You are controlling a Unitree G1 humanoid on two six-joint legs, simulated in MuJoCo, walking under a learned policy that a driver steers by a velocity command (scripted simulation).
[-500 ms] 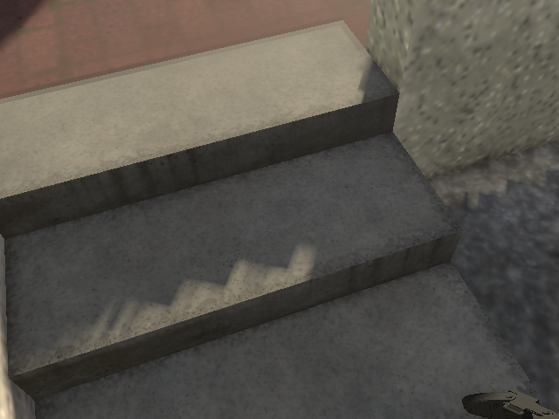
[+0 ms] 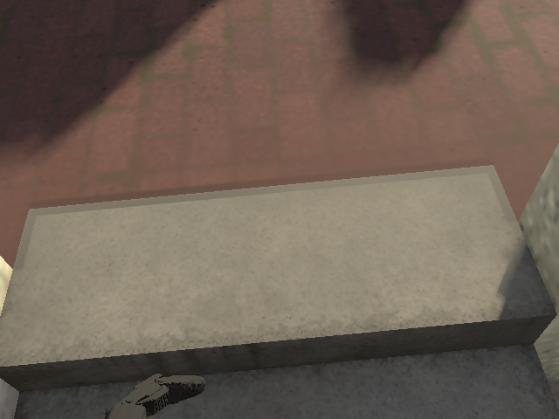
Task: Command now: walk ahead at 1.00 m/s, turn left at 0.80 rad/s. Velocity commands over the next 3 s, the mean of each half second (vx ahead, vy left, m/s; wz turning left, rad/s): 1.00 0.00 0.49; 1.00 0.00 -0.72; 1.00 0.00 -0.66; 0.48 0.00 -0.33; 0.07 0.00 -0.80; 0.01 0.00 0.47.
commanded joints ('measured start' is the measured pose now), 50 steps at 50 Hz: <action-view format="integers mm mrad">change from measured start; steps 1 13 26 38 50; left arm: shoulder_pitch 506 -98 520 290 195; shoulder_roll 174 88 273 239 242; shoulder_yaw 111 81 110 121 122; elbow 279 -48 57 215 104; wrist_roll -5 9 -74 -60 -34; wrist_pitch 2 -69 76 -7 47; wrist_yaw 3 -16 -11 2 -9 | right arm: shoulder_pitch -508 50 -197 -395 -79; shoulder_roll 106 -229 -414 -24 -71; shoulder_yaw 51 -42 -79 119 38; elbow -392 -199 -154 -543 -310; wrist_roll -72 -58 8 -76 -99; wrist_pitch -16 87 -67 26 9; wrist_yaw -13 -39 -26 -13 -41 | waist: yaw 124 -213 420 -83 -121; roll -297 339 3 -29 -49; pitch -47 -34 -348 137 -103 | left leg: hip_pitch -993 592 21 -301 421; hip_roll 68 136 247 172 467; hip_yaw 23 -115 198 204 -287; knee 600 -931 -642 -666 -1287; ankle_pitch -109 1137 1737 144 49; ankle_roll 48 271 -24 -102 75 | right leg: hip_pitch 980 -465 793 171 -91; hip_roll -292 152 177 143 41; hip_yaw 595 10 -104 336 101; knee -760 997 -331 -1084 155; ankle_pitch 902 199 464 890 392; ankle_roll -142 6 -169 -250 -70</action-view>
